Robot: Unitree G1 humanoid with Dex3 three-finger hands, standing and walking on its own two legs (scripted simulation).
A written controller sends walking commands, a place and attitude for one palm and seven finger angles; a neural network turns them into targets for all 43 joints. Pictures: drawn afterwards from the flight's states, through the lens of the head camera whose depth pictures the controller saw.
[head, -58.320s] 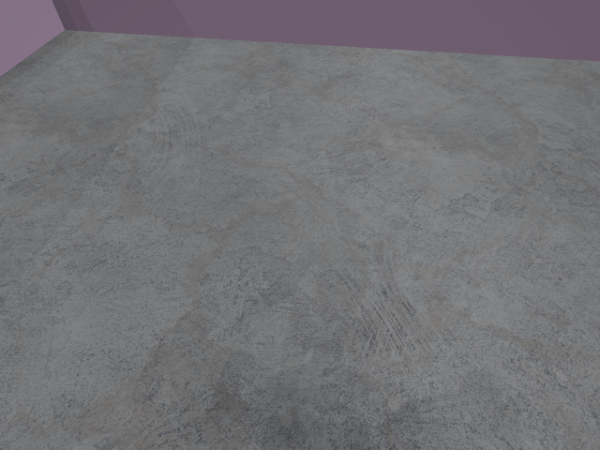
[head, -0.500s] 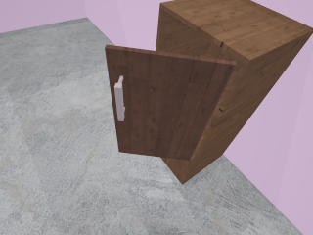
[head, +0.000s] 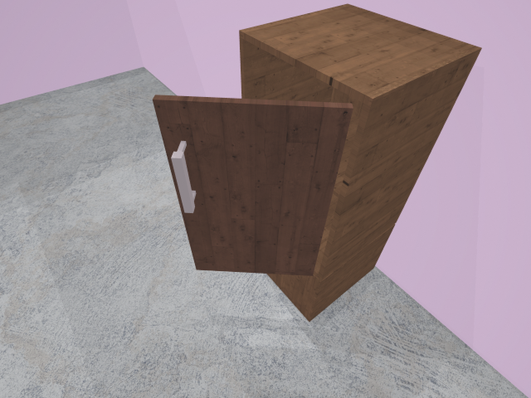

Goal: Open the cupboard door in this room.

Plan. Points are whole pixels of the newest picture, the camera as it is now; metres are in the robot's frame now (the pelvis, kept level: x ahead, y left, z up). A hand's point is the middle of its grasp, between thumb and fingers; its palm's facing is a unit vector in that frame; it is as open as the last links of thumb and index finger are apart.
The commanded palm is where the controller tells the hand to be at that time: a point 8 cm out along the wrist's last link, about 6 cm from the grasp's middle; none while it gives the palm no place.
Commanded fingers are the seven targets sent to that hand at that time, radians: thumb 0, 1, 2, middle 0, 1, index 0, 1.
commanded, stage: come to a stop and stand still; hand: left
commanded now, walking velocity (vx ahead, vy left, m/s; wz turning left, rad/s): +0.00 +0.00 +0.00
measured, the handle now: (186, 178) +0.54 +0.19 +0.00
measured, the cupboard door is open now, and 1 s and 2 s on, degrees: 49 49 49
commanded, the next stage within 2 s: look again from close up in 0.30 s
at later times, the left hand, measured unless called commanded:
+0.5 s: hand out of the picture -0.04 +0.17 -0.18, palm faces +0.04 -0.99 -0.14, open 7.4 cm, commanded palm none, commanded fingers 0.00 0.90 0.90 -0.20 -0.30 -0.20 -0.30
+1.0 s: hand out of the picture -0.03 +0.19 -0.17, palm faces +0.03 -0.99 -0.15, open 7.4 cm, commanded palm none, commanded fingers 0.00 0.90 0.90 -0.20 -0.30 -0.20 -0.30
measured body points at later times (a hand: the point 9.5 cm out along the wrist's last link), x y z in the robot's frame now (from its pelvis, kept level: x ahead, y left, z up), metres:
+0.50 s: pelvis -0.02 +0.01 +0.00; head -0.02 +0.02 +0.45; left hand -0.04 +0.22 -0.16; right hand -0.03 -0.21 -0.15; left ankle +0.03 +0.12 -0.73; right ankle -0.01 -0.10 -0.73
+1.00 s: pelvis -0.01 +0.03 +0.01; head -0.01 +0.04 +0.46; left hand -0.03 +0.24 -0.16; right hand -0.01 -0.20 -0.15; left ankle +0.03 +0.12 -0.73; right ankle -0.01 -0.10 -0.73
